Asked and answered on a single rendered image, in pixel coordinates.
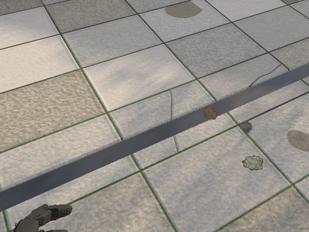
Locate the left robot hand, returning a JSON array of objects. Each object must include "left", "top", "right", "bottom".
[{"left": 14, "top": 204, "right": 72, "bottom": 232}]

